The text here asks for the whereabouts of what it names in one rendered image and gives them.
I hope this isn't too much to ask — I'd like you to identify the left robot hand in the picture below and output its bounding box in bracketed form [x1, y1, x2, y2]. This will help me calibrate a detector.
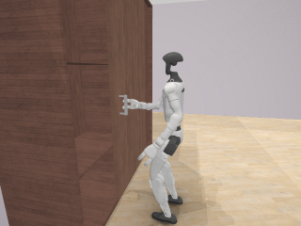
[137, 144, 159, 167]

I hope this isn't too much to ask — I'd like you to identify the right robot hand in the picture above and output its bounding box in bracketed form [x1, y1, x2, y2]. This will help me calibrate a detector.
[122, 99, 139, 109]

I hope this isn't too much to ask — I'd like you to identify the robot left forearm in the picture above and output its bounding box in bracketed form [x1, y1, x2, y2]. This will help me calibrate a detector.
[153, 114, 181, 149]

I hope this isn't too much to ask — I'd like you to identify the handle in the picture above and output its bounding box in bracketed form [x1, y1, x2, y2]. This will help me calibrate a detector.
[119, 95, 128, 116]

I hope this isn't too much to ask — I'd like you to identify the robot left upper arm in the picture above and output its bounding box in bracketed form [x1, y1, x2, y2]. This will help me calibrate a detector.
[164, 82, 183, 122]

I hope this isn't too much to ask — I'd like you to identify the robot head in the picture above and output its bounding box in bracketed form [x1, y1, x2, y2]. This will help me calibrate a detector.
[163, 52, 183, 83]

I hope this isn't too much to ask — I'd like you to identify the wardrobe door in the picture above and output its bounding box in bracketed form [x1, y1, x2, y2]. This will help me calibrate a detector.
[104, 0, 146, 200]
[144, 3, 150, 147]

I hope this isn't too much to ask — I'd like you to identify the robot left foot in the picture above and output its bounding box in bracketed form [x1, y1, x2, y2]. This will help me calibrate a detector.
[151, 212, 177, 224]

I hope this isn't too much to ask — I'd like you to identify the robot right forearm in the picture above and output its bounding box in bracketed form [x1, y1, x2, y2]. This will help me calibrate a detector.
[139, 101, 162, 110]

